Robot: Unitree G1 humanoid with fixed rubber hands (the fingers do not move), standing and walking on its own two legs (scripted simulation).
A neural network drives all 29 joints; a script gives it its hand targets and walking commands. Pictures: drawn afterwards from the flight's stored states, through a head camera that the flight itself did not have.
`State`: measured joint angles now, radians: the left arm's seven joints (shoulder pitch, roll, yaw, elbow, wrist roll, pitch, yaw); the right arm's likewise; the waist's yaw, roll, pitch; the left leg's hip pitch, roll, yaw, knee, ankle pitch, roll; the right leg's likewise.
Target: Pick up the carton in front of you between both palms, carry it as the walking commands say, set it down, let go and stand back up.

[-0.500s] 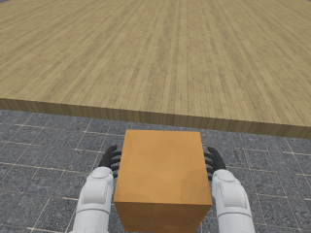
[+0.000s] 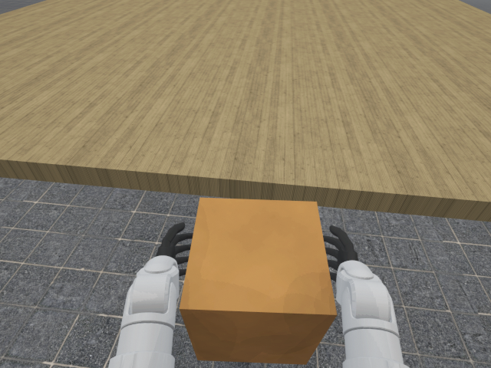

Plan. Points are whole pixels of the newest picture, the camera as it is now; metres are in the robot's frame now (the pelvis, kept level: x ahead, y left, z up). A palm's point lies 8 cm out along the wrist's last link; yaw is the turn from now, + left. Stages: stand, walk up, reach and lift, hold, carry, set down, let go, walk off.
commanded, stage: hold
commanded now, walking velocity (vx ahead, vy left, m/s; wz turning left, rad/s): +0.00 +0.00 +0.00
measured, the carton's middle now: (254, 284) +0.30 +0.00 -0.02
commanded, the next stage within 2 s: carry in 0.72 s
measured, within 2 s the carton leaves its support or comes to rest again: neither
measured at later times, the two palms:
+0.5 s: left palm (168, 263) +0.29 +0.15 +0.05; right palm (346, 267) +0.30 -0.15 +0.05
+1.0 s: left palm (186, 230) +0.34 +0.12 +0.08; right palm (362, 240) +0.33 -0.18 +0.08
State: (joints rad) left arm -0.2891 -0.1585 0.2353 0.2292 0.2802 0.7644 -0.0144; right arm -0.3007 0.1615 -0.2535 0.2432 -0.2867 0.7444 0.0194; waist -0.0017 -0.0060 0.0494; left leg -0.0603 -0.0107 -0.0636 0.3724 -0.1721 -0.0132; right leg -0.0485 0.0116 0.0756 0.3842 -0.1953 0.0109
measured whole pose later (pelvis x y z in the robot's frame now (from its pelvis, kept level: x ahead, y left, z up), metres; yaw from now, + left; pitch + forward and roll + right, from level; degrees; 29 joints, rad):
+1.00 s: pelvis +0.06 -0.02 -0.01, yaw +0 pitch +3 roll +0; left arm -0.16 -0.13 0.10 -0.10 0.16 0.91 0.04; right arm -0.14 0.13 -0.13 -0.15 -0.17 0.91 -0.04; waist 0.00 0.01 -0.16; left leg -0.34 0.04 0.03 0.70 -0.44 -0.01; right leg -0.22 -0.01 -0.04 0.47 -0.30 -0.02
